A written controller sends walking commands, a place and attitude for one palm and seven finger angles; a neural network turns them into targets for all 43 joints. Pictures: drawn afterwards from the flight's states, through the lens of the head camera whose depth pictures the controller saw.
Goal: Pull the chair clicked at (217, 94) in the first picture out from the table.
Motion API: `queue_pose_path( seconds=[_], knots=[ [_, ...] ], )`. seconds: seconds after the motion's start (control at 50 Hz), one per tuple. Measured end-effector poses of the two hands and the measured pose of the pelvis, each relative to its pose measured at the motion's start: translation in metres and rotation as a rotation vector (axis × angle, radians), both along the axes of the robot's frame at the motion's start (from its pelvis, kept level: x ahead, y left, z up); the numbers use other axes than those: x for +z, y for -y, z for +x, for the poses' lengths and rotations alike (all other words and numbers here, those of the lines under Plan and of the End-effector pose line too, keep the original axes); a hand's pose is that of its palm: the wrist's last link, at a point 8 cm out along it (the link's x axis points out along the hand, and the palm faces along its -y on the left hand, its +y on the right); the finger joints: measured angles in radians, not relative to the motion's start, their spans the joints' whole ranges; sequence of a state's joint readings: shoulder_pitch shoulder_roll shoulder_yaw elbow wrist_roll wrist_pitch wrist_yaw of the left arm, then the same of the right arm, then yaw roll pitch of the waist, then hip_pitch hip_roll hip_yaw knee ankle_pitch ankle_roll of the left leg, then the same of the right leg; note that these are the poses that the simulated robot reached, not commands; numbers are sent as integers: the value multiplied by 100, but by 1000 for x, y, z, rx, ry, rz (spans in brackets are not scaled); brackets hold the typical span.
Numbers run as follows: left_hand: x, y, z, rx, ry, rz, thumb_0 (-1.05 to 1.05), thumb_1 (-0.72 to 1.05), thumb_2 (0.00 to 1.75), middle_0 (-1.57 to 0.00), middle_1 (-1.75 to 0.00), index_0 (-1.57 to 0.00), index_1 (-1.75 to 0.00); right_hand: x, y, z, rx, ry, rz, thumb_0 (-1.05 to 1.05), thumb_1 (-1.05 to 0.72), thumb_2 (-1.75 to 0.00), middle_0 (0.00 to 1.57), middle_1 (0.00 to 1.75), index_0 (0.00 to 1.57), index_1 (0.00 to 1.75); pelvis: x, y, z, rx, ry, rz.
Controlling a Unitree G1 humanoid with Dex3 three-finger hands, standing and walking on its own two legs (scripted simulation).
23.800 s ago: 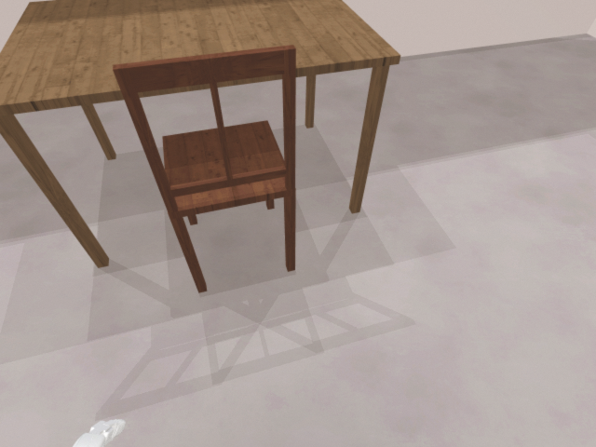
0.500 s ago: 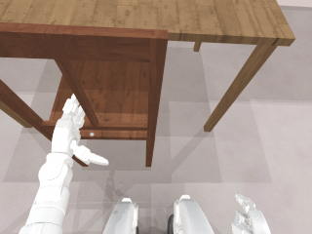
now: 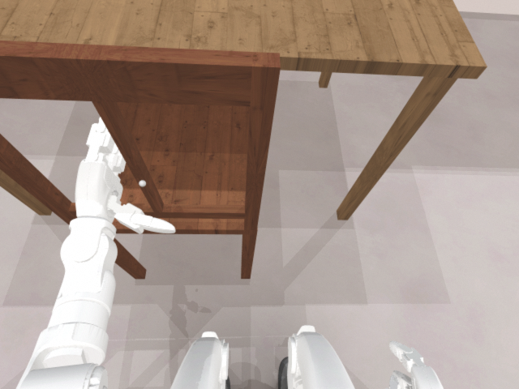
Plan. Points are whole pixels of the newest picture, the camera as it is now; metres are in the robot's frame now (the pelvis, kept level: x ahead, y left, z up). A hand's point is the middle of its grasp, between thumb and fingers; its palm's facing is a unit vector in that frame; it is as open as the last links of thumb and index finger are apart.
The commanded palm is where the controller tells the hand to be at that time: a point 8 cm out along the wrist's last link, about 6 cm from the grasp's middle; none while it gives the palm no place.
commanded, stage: push the fingers through the gap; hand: left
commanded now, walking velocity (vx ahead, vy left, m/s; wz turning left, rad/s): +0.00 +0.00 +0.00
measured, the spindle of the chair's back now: (137, 166) +0.44 +0.19 +0.03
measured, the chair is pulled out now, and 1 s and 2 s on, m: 0.00 0.00 0.05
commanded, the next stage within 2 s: hook a spindle and tug to test in 0.36 s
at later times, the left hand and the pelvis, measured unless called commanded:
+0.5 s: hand (158, 195) +0.40 +0.16 +0.02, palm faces -0.02 -1.00 -0.02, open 16.9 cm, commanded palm +0.37 +0.22 +0.02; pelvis +0.00 +0.00 +0.00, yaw +0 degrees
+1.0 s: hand (155, 187) +0.41 +0.17 +0.02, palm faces +0.03 -1.00 -0.02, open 12.4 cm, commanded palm +0.38 +0.21 +0.02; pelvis +0.00 -0.01 +0.00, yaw +0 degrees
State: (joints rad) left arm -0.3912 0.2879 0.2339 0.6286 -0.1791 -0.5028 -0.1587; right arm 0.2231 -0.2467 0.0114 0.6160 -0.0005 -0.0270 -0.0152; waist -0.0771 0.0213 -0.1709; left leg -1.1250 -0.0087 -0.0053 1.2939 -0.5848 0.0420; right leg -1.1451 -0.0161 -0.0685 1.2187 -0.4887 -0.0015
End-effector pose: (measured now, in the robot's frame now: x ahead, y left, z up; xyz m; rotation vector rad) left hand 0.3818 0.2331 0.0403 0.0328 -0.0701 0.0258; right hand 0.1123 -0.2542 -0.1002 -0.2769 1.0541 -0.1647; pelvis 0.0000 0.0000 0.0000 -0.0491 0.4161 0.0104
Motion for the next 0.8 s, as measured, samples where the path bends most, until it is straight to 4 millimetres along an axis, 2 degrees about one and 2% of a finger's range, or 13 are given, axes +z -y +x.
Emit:
queue_pose_path(
  seconds=[0.08,0.16,0.24,0.32,0.42,0.48,0.54,0.66,0.8],
  knots=[
    [-14,0,4,-27,-92,-2,-1,-50,30,-6,-8,-6,-8,-1,0,-6,-15,-16,16,1,-90,-90,21,30,20,30,0,0,-1,-5,-2,2],
    [-26,6,-6,-43,-139,-24,-1,-50,30,-6,-8,-6,-8,2,0,-11,-29,-26,17,1,-90,-90,21,30,20,30,3,-1,-1,-10,-1,2],
    [-15,8,-14,-14,-64,-22,-1,-50,30,-6,-8,-6,-8,3,1,-13,-26,-32,6,1,-90,-90,21,30,20,30,4,-1,-1,-11,4,4],
    [-4,5,-8,7,-5,0,-1,-50,30,-6,-8,-6,-8,1,2,-12,-11,-34,3,1,-90,-90,21,30,20,30,2,1,-2,-3,7,3],
    [-13,12,-1,-35,-68,5,-1,-50,30,-6,-8,-6,-8,-1,4,-10,-11,-28,12,1,-90,-90,21,30,20,30,0,2,-4,1,5,3],
    [-21,16,-3,-45,-109,-7,-1,-50,30,-6,-8,-6,-8,-1,5,-8,-19,-21,14,1,-90,-90,21,30,20,30,1,3,-4,-5,3,7],
    [-21,18,-6,-26,-95,-15,-1,-50,30,-6,-10,-7,-10,0,5,-7,-19,-15,13,1,-90,-90,21,30,20,30,1,4,-4,-9,3,11],
    [-13,13,-2,13,-30,7,-1,-50,30,-11,-25,-11,-25,-4,7,-6,-3,-25,10,1,-90,-90,21,30,20,30,-1,8,-4,-4,-2,12],
    [-20,13,5,-23,-88,4,-1,-50,30,-21,-56,-21,-57,-7,11,-8,-17,-41,12,1,-90,-90,21,30,20,30,-2,9,-3,-3,-9,10]
  ],
)
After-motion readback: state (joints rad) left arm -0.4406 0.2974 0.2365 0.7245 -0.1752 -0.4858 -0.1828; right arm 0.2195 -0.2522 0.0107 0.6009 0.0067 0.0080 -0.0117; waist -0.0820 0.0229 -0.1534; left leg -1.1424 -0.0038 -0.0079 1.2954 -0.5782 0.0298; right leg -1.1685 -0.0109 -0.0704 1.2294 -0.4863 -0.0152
